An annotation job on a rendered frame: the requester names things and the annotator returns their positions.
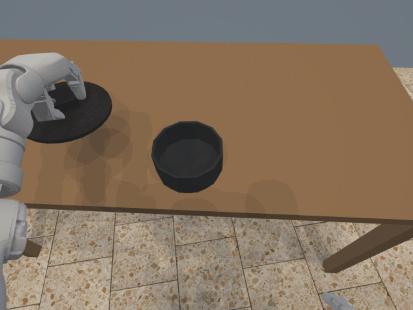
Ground left robot hand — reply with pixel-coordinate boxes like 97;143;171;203
6;52;86;122

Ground left robot forearm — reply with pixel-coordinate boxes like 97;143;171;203
0;62;45;198

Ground table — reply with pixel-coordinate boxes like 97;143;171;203
0;39;413;273

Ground lid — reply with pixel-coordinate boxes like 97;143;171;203
27;81;112;143

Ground pot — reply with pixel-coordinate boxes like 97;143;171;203
151;121;223;193

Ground right robot hand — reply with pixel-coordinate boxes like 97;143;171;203
323;292;357;310

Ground left robot upper arm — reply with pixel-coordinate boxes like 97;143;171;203
0;199;28;310

